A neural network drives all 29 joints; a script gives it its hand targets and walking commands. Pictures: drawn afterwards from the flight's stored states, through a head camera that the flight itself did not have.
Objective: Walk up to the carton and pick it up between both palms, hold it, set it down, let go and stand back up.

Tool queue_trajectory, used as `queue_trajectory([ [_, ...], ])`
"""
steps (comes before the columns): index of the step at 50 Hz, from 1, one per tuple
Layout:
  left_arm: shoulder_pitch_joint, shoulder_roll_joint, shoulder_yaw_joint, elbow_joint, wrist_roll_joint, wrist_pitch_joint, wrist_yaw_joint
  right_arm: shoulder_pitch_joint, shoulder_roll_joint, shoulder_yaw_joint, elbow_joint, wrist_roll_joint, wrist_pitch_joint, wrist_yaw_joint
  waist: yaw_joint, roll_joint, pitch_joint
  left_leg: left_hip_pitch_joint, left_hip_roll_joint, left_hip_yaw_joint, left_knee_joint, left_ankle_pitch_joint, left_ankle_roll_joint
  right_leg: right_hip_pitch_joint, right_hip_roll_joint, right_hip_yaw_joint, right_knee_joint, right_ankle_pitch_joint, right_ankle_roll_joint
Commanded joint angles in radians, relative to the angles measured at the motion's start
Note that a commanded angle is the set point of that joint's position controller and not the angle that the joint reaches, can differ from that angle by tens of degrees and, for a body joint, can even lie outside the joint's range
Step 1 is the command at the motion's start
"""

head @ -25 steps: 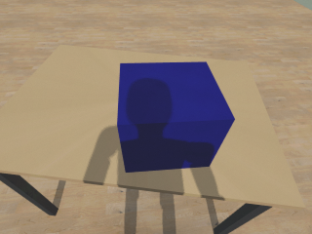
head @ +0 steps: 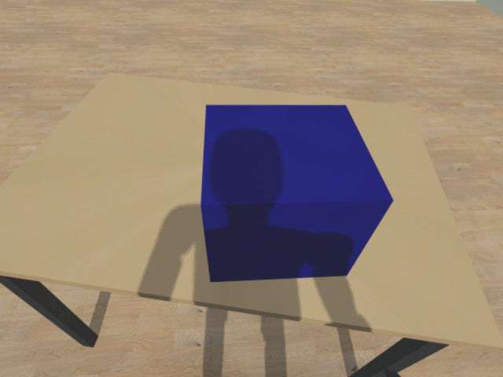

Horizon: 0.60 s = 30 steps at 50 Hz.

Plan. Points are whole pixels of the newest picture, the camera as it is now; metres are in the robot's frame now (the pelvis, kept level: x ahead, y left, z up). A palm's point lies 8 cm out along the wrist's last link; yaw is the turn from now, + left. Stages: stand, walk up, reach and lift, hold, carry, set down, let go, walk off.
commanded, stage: walk up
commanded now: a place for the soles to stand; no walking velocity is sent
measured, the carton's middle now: (278, 192) +0.44 -0.04 +0.04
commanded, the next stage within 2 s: reach and lift in 0.08 s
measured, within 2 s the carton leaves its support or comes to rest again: neither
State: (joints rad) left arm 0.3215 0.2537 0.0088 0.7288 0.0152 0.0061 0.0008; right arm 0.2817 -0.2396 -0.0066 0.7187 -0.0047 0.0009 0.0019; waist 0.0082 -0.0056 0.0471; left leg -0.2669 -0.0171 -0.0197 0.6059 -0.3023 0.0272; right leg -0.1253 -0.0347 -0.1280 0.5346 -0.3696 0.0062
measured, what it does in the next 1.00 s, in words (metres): stands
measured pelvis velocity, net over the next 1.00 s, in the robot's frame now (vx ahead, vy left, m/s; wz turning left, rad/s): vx -0.02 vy -0.02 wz -0.12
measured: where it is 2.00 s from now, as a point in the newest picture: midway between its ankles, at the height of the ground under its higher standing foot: outside the picture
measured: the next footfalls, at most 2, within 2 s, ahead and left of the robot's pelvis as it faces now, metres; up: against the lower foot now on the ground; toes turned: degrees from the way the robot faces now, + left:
none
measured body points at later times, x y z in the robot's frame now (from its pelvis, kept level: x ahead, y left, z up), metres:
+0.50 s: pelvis -0.02 -0.02 +0.01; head -0.03 +0.01 +0.46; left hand +0.17 +0.20 -0.08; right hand +0.13 -0.29 -0.06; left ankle +0.01 +0.10 -0.73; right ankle -0.05 -0.12 -0.73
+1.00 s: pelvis -0.02 -0.02 +0.01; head -0.04 -0.02 +0.46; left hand +0.19 +0.21 -0.03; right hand +0.13 -0.28 -0.03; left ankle +0.01 +0.10 -0.73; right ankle -0.05 -0.12 -0.73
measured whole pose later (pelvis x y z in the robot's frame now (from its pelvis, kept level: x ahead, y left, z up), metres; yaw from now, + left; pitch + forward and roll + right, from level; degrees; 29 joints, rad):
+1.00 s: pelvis -0.02 -0.02 +0.01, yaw -7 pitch -3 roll +1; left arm 0.24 0.23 0.05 0.36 -0.11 0.07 0.07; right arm 0.29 -0.23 -0.04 0.47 0.08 -0.14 0.09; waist 0.04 -0.03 0.00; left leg -0.14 0.03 0.08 0.37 -0.17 -0.01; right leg -0.10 0.01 -0.02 0.41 -0.26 -0.03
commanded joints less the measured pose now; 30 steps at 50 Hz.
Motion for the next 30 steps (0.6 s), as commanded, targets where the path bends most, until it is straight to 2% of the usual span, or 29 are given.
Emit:
queue_trajectory([
  [1, 0.040, 0.133, 0.032, -0.068, 0.000, -0.014, 0.004, 0.022, -0.152, -0.039, -0.081, 0.001, -0.015, -0.004, 0.000, 0.031, -0.012, 0.012, 0.102, -0.139, -0.118, 0.337, 0.039, -0.035, -0.092, 0.106, -0.108, 0.203, -0.047],
  [4, 0.040, 0.135, 0.032, -0.066, 0.001, -0.013, 0.004, 0.022, -0.152, -0.039, -0.082, 0.001, -0.015, -0.004, -0.001, 0.031, -0.009, 0.010, 0.100, -0.143, -0.120, 0.331, 0.039, -0.035, -0.092, 0.104, -0.109, 0.196, -0.048],
  [5, -0.577, 0.245, 0.064, -0.290, -0.056, 0.114, 0.039, -0.542, -0.133, -0.165, 0.020, -0.105, -0.147, 0.031, -0.031, 0.032, -0.106, -0.031, 0.070, 0.010, -0.017, 0.223, -0.070, -0.327, 0.025, 0.048, 0.033, 0.016, -0.055],
  [6, -0.473, 0.184, 0.001, -0.241, -0.056, 0.181, 0.061, -0.449, -0.150, -0.173, 0.132, -0.070, -0.182, 0.055, -0.050, 0.032, -0.025, -0.008, 0.084, 0.010, -0.018, 0.089, -0.066, -0.425, 0.006, 0.051, 0.039, -0.012, -0.066],
  [7, -0.451, 0.162, 0.002, -0.270, -0.044, 0.217, 0.062, -0.418, -0.158, -0.171, 0.143, -0.090, -0.192, 0.066, -0.050, 0.003, -0.029, -0.014, 0.090, 0.003, -0.005, 0.023, -0.063, -0.446, 0.004, 0.043, 0.053, -0.030, -0.071],
  [9, -0.390, 0.143, 0.030, -0.307, -0.046, 0.264, 0.055, -0.342, -0.149, -0.139, 0.140, -0.059, -0.192, 0.074, -0.028, -0.006, -0.142, 0.059, 0.076, 0.031, 0.009, 0.147, -0.063, -0.392, 0.011, 0.024, 0.060, 0.081, -0.045],
  [12, -0.192, 0.108, 0.056, -0.350, -0.011, 0.278, 0.047, -0.243, -0.184, -0.094, 0.174, 0.001, -0.247, 0.089, 0.004, 0.050, -0.302, 0.349, 0.066, 0.000, 0.047, 0.620, -0.075, -0.324, 0.065, 0.006, 0.008, 0.288, -0.032],
  [13, -0.128, 0.090, 0.063, -0.364, 0.000, 0.273, 0.045, -0.219, -0.209, -0.088, 0.183, 0.015, -0.268, 0.093, 0.017, 0.063, -0.321, 0.429, 0.059, -0.005, 0.039, 0.730, -0.077, -0.298, 0.079, 0.005, -0.027, 0.325, -0.033],
  [14, -0.077, 0.077, 0.069, -0.374, 0.005, 0.270, 0.045, -0.197, -0.233, -0.085, 0.185, 0.022, -0.280, 0.096, 0.029, 0.077, -0.321, 0.479, 0.046, -0.004, 0.020, 0.786, -0.082, -0.278, 0.090, 0.007, -0.065, 0.358, -0.037],
  [15, -0.042, 0.065, 0.075, -0.375, 0.005, 0.269, 0.046, -0.180, -0.248, -0.084, 0.179, 0.026, -0.284, 0.096, 0.039, 0.080, -0.295, 0.496, 0.032, 0.004, -0.008, 0.787, -0.088, -0.259, 0.096, 0.007, -0.101, 0.377, -0.043],
  [19, -0.066, 0.060, 0.090, -0.343, -0.003, 0.286, 0.046, -0.217, -0.237, -0.046, 0.069, 0.051, -0.242, 0.087, 0.053, 0.027, -0.090, 0.353, -0.012, 0.052, -0.143, 0.516, -0.074, -0.157, 0.084, 0.038, -0.195, 0.363, -0.045],
  [23, -0.187, 0.084, 0.124, -0.374, 0.008, 0.262, 0.049, -0.257, -0.143, -0.027, -0.084, 0.039, -0.188, 0.079, 0.064, -0.020, 0.031, 0.204, -0.014, 0.091, -0.233, 0.259, -0.041, -0.094, 0.049, 0.102, -0.246, 0.221, -0.013],
  [26, -0.277, 0.098, 0.113, -0.439, -0.006, 0.194, 0.070, -0.263, -0.092, -0.035, -0.189, 0.035, -0.170, 0.086, 0.061, 0.002, 0.022, 0.163, -0.002, 0.107, -0.251, 0.124, -0.031, -0.127, 0.031, 0.148, -0.255, 0.081, -0.008],
  [30, -0.297, 0.100, 0.061, -0.492, -0.057, 0.125, 0.089, -0.217, -0.101, -0.054, -0.252, 0.045, -0.151, 0.091, 0.037, 0.040, -0.023, 0.188, 0.007, 0.112, -0.251, 0.076, -0.032, -0.162, 0.011, 0.179, -0.254, 0.035, -0.010],
])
